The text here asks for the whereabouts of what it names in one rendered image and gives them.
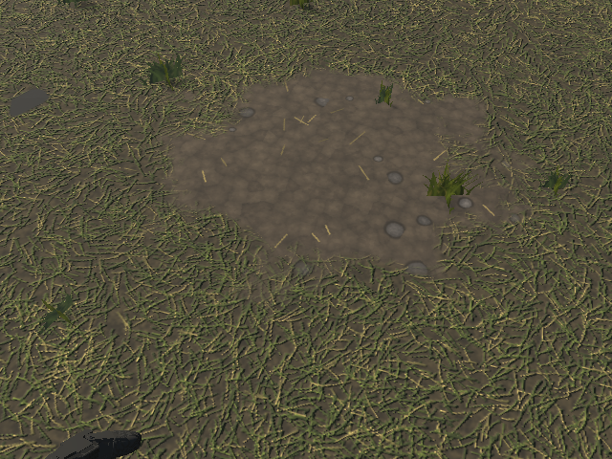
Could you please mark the left robot hand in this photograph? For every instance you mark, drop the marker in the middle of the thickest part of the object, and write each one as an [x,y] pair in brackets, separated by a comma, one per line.
[101,445]

